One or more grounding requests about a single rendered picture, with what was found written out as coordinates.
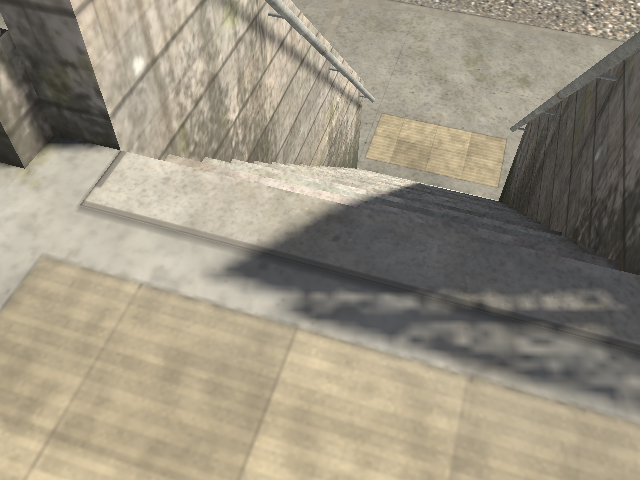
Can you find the stairs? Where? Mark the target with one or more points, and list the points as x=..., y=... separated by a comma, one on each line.
x=428, y=204

